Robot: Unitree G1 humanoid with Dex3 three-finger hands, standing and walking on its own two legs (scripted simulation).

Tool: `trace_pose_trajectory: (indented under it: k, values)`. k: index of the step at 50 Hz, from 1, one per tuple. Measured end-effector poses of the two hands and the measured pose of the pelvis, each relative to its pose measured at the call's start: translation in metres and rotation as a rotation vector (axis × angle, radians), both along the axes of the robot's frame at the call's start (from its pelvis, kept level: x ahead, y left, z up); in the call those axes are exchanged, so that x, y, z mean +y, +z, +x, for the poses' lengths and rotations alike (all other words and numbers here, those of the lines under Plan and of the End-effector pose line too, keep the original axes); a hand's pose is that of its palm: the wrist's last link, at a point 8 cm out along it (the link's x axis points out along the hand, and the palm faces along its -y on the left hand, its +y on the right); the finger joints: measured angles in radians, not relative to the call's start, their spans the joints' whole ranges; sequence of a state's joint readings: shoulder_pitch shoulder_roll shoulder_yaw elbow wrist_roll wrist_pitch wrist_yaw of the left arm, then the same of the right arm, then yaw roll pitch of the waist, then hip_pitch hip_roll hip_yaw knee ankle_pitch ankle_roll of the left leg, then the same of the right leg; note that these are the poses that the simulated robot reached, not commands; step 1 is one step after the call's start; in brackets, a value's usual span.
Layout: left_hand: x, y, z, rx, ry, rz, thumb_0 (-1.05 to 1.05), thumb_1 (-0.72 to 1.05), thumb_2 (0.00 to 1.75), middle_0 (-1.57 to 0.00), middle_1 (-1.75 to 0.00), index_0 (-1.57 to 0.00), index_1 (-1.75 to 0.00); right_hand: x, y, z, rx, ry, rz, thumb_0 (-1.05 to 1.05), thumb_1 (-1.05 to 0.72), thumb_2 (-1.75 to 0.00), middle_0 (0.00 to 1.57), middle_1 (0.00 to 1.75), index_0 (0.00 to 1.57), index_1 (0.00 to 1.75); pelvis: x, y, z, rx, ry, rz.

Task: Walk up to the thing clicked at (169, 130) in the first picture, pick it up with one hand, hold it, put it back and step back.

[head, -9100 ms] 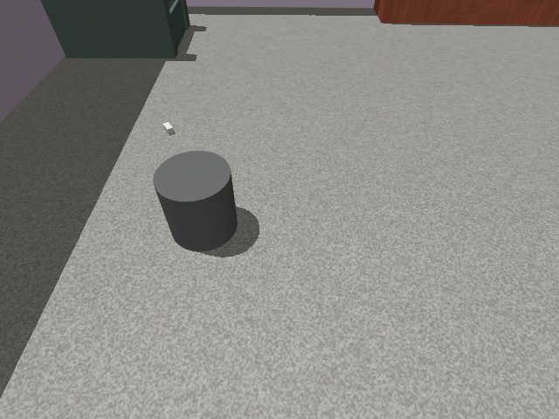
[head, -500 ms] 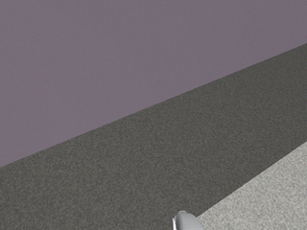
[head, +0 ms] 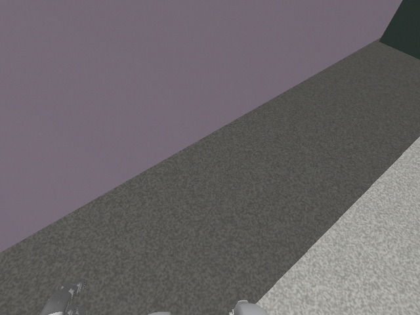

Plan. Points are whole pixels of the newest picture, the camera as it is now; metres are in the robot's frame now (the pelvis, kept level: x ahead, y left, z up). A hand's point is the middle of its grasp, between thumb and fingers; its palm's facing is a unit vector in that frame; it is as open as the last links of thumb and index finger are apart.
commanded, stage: walk up
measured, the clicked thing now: out of the picture +1.12 -1.51 -0.72
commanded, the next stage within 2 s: stand in 0.98 s
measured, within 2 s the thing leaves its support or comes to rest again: neither
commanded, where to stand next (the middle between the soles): +0.09 -0.02 m, yaw -2 degrees
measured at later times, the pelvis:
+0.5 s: pelvis +0.00 -0.03 +0.01, yaw -4 degrees
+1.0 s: pelvis +0.02 -0.03 +0.04, yaw -4 degrees
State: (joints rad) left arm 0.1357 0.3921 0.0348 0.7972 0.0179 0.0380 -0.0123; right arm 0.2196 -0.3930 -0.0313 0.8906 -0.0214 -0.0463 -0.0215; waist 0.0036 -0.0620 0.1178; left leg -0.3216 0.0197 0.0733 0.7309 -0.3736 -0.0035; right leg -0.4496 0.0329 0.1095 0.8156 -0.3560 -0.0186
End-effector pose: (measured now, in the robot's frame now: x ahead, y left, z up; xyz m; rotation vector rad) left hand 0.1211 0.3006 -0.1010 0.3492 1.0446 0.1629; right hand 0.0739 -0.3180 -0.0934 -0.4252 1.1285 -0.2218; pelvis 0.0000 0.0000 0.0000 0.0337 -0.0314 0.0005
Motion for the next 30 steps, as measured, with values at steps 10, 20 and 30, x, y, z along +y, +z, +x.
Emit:
trace_pose_trajectory:
  k: [10,20,30]
  values:
    - [0.000,0.003,-0.021,0.124,-0.001,0.024,0.01,0.91,0.90,-0.21,-0.30,-0.21,-0.30,-0.033,0.018,-0.043,0.056,-0.068,-0.037,0.00,-0.90,-0.90,0.20,0.30,0.20,0.30,-0.019,0.012,-0.001,-0.005,-0.055,-0.037]
    - [-0.027,0.008,-0.041,0.154,0.000,0.049,0.01,0.91,0.90,-0.21,-0.30,-0.21,-0.30,-0.051,-0.003,-0.035,0.063,-0.103,0.017,0.00,-0.90,-0.90,0.20,0.30,0.20,0.30,-0.035,0.010,0.000,-0.009,-0.066,-0.041]
    - [-0.040,0.011,-0.014,0.107,0.009,0.001,0.01,0.91,0.90,-0.21,-0.30,-0.21,-0.30,-0.017,-0.005,-0.021,0.075,-0.093,0.114,0.00,-0.90,-0.90,0.20,0.30,0.20,0.30,-0.035,0.021,0.010,-0.011,-0.065,-0.033]
